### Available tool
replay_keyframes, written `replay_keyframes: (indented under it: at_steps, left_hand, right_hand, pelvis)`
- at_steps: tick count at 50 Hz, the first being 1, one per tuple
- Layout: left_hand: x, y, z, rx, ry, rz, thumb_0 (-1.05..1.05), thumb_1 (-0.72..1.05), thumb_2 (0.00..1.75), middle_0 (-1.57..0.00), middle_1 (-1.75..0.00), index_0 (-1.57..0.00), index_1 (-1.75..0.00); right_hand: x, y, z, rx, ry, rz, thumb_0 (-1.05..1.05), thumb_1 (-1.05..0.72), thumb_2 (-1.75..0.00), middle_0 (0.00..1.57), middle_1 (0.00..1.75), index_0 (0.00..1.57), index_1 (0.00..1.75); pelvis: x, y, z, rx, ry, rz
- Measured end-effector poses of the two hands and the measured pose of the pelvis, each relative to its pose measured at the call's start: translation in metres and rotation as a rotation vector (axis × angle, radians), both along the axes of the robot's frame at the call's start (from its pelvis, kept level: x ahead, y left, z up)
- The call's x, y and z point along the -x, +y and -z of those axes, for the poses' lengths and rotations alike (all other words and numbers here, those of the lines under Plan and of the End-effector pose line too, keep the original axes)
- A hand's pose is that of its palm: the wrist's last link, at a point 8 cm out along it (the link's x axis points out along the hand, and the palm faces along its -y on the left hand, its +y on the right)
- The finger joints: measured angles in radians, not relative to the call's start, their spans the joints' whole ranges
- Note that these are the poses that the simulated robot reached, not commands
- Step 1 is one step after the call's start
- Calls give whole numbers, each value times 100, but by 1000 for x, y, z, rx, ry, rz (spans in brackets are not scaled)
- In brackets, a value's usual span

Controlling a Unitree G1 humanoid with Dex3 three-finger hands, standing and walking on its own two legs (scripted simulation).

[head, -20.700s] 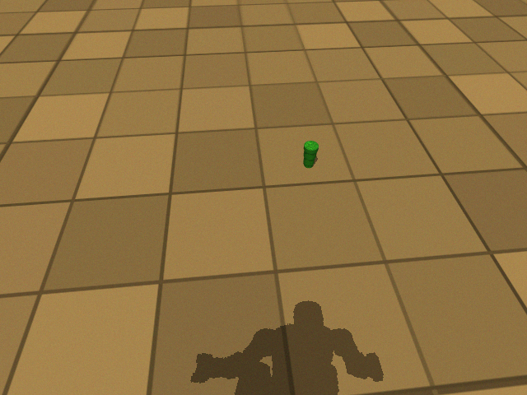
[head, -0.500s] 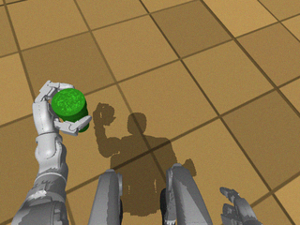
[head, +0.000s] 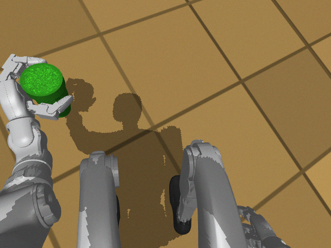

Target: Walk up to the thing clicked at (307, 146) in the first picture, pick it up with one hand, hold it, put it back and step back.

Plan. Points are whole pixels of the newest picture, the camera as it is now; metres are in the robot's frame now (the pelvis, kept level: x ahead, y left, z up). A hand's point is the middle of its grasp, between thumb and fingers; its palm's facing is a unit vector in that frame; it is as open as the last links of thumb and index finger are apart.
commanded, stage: crouch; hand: left
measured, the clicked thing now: (52, 96) +0.46 +0.22 -0.07
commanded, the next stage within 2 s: lower in 0.70 s
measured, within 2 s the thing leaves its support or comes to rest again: neither
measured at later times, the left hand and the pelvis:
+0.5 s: hand (56, 100) +0.48 +0.24 -0.14, palm faces +0.27 -0.96 -0.03, open 10.6 cm; pelvis -0.01 +0.01 -0.07, yaw -4 degrees
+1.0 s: hand (62, 108) +0.48 +0.24 -0.20, palm faces +0.30 -0.95 -0.02, open 10.6 cm; pelvis -0.01 +0.01 -0.09, yaw -6 degrees
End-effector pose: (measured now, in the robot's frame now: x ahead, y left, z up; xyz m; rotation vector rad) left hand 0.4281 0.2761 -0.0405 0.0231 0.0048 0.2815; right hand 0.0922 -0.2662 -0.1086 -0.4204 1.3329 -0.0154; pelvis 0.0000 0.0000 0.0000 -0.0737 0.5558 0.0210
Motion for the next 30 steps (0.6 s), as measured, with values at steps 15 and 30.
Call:
replay_keyframes:
  at_steps: [15,30]
  left_hand:
    - [-13,5,68,9,19,3,5,-49,105,-82,-113,-68,-114]
    - [-12,11,113,6,25,-6,5,-48,105,-81,-115,-67,-116]
  right_hand:
    - [23,2,37,37,68,-56,0,-90,-91,20,30,20,30]
    - [26,-3,45,88,119,-126,0,-90,-91,20,30,20,30]
  pelvis:
    - [7,5,51,43,-56,12]
    - [9,9,74,81,-100,29]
